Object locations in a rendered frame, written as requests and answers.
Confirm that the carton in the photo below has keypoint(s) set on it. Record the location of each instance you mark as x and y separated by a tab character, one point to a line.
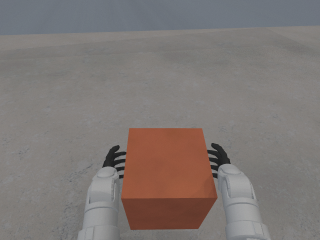
168	182

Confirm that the left robot forearm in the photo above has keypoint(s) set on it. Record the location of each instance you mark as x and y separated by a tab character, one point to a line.
102	207

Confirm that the robot right hand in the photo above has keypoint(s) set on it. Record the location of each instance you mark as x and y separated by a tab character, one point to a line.
221	159

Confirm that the robot left hand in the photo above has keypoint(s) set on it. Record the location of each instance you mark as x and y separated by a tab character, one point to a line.
110	162

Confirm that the right robot forearm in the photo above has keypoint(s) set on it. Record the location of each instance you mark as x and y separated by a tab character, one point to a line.
242	212

